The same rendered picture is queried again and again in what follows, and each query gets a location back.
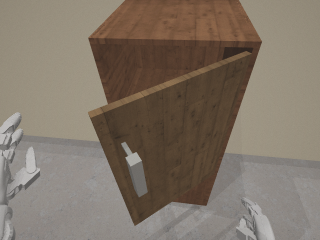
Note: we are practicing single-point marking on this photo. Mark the handle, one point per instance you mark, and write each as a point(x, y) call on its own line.
point(136, 170)

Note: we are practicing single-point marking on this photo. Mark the robot right hand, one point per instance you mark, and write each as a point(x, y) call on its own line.
point(260, 227)

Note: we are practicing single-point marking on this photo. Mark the cupboard door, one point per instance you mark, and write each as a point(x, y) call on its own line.
point(177, 128)

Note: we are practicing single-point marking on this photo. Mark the left robot forearm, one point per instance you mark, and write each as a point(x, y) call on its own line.
point(7, 231)

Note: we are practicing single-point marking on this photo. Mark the robot left hand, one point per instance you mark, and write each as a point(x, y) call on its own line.
point(9, 139)

